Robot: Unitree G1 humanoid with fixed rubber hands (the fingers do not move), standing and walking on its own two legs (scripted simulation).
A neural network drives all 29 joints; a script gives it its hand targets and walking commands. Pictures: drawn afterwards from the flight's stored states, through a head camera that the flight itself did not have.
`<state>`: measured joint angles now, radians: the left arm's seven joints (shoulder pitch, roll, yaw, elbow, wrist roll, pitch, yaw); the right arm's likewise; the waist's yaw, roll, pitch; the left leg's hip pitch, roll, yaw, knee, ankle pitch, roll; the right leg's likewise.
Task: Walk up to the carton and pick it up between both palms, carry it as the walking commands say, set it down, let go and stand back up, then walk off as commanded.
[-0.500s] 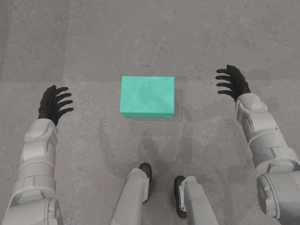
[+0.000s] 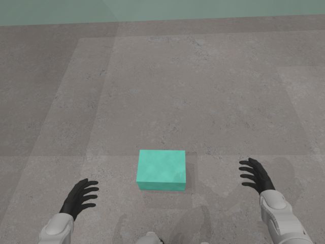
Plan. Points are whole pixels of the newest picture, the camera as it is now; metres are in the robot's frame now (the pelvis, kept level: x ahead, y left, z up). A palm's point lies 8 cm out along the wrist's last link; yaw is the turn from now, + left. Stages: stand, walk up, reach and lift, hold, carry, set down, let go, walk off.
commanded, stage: let go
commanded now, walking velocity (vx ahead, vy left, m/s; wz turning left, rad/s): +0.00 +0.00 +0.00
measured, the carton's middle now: (162, 170) +0.54 +0.10 -0.65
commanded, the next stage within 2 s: stand in 0.74 s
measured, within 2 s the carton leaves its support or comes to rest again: neither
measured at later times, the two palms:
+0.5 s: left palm (87, 209) +0.21 +0.22 -0.02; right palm (295, 213) +0.23 -0.25 -0.03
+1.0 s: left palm out of the picture +0.14 +0.28 -0.05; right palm (291, 237) +0.18 -0.24 -0.04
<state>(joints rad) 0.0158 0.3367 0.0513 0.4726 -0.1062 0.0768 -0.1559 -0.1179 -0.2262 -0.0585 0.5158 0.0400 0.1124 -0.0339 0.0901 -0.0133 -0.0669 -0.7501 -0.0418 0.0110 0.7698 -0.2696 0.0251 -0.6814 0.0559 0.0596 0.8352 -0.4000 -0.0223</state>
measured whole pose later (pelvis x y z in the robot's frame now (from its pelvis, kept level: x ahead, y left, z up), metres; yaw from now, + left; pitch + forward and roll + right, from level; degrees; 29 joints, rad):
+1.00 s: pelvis +0.03 +0.01 +0.03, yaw +1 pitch -2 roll -1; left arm 0.26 0.26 0.05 0.55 0.06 0.05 0.01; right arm 0.24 -0.23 -0.06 0.64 -0.03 0.03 0.00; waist 0.08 -0.03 0.04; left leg -0.25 -0.04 -0.02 0.54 -0.26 0.02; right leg -0.13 0.05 0.05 0.51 -0.33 -0.02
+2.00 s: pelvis +0.04 +0.01 +0.04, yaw +1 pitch -4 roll -1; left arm 0.25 0.26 0.06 0.74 0.04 -0.01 0.03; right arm 0.22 -0.23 -0.06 0.76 -0.04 0.00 0.00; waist 0.08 -0.03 0.04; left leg -0.18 -0.05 -0.02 0.48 -0.23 0.03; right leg -0.05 0.04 0.05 0.43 -0.31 -0.01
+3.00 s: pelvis +0.03 +0.00 +0.04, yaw +2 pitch -3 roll +0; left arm 0.25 0.27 0.05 0.87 0.02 0.05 0.02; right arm 0.20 -0.25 -0.06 0.85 -0.03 0.02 0.00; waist 0.08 -0.02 0.04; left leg -0.18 -0.04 -0.03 0.42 -0.19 0.03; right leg -0.06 0.05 0.03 0.38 -0.27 -0.02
